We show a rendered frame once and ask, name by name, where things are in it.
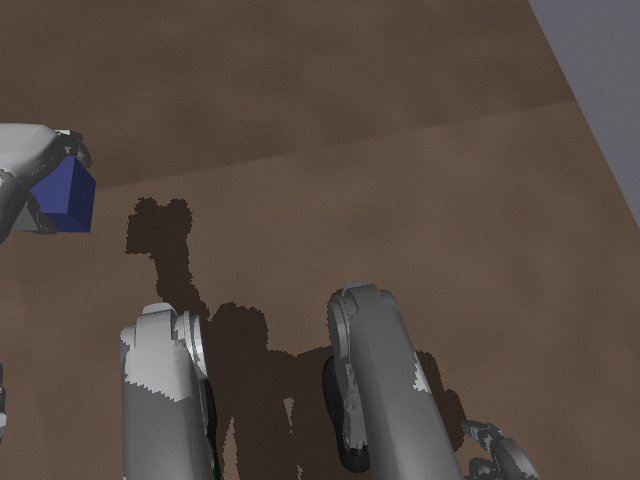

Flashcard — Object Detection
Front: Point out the right robot foot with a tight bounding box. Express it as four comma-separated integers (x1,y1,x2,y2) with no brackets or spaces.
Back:
322,356,370,473

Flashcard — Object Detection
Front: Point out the left robot arm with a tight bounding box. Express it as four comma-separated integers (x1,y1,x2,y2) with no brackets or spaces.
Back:
0,170,26,444

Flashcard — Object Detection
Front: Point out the left robot foot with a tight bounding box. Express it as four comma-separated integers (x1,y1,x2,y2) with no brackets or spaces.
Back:
204,380,221,480

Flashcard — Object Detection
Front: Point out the cube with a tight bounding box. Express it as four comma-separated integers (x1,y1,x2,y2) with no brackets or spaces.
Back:
25,156,96,233

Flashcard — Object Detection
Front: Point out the left robot hand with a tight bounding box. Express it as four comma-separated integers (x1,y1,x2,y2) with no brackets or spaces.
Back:
0,123,92,234

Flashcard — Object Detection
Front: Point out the right robot hand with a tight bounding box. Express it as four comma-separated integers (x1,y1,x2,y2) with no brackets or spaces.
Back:
461,420,541,480

